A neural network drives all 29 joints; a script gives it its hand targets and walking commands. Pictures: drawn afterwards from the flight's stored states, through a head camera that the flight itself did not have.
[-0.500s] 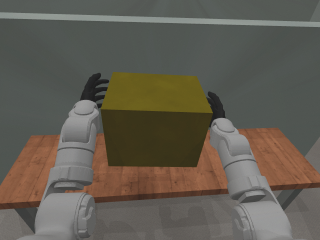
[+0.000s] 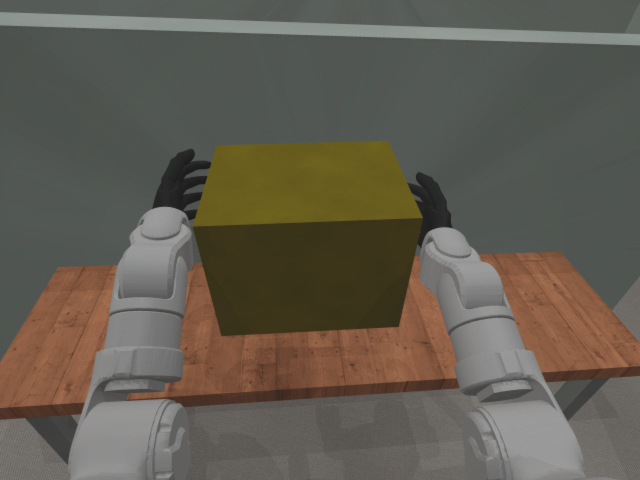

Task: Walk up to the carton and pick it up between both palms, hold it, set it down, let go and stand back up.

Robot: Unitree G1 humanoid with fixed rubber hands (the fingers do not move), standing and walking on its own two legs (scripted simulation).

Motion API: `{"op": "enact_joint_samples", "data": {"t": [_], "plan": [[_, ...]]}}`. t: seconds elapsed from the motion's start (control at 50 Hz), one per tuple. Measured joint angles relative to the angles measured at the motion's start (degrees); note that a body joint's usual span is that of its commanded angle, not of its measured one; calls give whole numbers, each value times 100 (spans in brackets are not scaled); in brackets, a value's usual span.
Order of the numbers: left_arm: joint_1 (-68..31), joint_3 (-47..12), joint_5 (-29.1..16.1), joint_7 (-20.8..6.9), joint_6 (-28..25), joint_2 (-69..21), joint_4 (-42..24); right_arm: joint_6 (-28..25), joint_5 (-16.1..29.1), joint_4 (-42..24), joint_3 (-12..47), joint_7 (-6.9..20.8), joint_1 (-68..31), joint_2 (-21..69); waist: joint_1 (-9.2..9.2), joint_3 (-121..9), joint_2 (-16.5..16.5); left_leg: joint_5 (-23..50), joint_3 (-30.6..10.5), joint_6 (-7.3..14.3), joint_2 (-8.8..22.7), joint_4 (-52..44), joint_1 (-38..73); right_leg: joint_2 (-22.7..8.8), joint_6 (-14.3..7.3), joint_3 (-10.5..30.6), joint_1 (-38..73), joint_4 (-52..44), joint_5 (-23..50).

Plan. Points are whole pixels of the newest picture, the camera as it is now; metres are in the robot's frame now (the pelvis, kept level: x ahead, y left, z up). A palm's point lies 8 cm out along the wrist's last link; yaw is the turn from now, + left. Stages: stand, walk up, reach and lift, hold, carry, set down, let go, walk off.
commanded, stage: hold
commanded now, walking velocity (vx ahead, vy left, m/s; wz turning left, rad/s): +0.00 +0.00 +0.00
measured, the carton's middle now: (307, 235) +0.39 +0.00 +0.16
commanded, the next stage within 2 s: none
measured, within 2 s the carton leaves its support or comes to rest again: neither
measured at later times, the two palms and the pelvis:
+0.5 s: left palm (168, 210) +0.37 +0.16 +0.21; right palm (433, 238) +0.35 -0.16 +0.18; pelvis -0.01 +0.00 +0.00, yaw +0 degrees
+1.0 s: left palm (168, 216) +0.37 +0.16 +0.20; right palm (433, 231) +0.36 -0.16 +0.19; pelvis +0.00 +0.00 +0.00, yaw +0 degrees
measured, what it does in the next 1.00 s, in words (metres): stands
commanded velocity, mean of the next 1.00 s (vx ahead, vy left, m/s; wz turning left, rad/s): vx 0.00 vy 0.00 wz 0.00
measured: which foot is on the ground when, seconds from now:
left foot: down 0.00-1.00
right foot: down 0.00-1.00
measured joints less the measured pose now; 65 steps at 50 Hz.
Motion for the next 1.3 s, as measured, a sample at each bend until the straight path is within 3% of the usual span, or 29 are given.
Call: {"op": "enact_joint_samples", "data": {"t": [0.26,0.62,1.04,1.3], "plan": [[61,0,2,0,62,-9,-86,65,13,-35,5,3,0,0,0,1,0,33,-1,-3,-1,0,48,-1,0,0,50,-2,35],[-117,13,135,-28,173,-10,-86,-238,13,207,5,57,0,25,0,116,0,28,-1,5,-3,-1,48,-2,0,0,50,-2,29],[129,13,19,-29,128,-11,-280,144,13,-215,5,-15,0,12,0,116,0,6,-1,-2,-3,-1,103,-2,0,0,107,-6,9],[-1,14,120,-29,237,-11,-280,-133,13,53,5,52,0,34,0,117,0,46,-2,2,-4,-1,103,-2,0,1,107,-6,50]]}}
